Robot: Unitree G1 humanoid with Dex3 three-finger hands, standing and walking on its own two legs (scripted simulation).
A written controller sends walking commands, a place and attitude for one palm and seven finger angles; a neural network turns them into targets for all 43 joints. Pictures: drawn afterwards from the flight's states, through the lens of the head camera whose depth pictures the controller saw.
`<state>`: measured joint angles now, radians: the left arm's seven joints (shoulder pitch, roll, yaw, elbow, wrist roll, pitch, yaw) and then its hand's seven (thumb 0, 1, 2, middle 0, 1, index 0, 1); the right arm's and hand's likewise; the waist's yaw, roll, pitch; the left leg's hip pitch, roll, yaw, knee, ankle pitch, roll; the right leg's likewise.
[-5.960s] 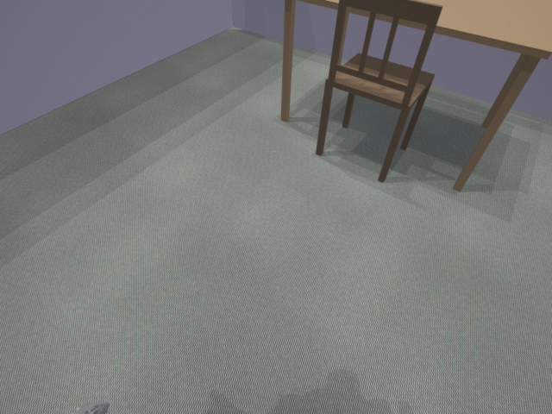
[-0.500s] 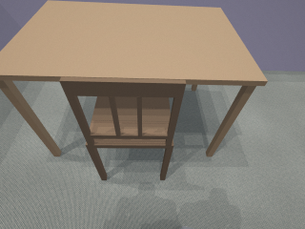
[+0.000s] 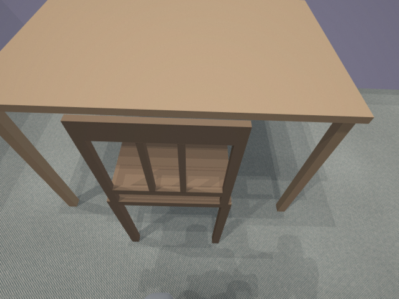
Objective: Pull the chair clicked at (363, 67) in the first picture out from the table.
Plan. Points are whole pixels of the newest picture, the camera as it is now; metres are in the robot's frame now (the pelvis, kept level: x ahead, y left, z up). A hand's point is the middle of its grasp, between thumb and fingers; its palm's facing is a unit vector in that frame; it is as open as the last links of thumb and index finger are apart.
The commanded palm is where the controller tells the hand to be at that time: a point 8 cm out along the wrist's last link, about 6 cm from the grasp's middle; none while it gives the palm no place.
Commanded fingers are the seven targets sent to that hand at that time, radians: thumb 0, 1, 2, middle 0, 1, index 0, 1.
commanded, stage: come to a stop and stand still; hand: left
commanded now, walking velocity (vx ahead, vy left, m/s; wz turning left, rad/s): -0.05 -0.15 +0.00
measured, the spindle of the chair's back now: (147, 167) +0.44 +0.18 -0.09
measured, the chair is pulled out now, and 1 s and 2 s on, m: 0.00 0.00 0.00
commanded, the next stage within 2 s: look again from close up in 1.60 s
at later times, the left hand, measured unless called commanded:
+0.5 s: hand out of the picture -0.03 +0.21 -0.17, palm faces -0.02 -0.98 -0.21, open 7.4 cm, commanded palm none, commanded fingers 0.00 0.90 0.90 -0.20 -0.30 -0.20 -0.30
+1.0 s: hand out of the picture -0.06 +0.10 -0.17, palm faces +0.01 -0.99 -0.13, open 7.3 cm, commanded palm none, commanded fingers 0.00 0.90 0.90 -0.20 -0.30 -0.20 -0.30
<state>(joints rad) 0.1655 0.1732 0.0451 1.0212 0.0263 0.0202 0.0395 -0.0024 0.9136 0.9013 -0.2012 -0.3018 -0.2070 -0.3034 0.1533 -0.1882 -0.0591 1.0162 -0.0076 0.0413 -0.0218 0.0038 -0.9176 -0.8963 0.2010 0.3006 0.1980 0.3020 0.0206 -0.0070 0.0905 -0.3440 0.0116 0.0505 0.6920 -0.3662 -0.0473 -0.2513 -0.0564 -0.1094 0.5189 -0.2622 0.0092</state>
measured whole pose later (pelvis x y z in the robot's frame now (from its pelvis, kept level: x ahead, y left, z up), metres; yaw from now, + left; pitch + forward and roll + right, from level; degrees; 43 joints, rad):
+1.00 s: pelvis -0.04 -0.04 +0.01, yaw -2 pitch -1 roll +1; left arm 0.33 0.07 -0.01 1.15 0.00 0.00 0.04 0.01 0.91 0.90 -0.20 -0.30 -0.20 -0.30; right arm 0.35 -0.08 -0.01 1.20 -0.01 0.01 -0.04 0.00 -0.90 -0.90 0.20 0.30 0.20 0.30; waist -0.01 0.00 0.02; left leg -0.23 0.04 -0.01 0.43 -0.19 -0.05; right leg -0.09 0.05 -0.04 0.42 -0.32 -0.06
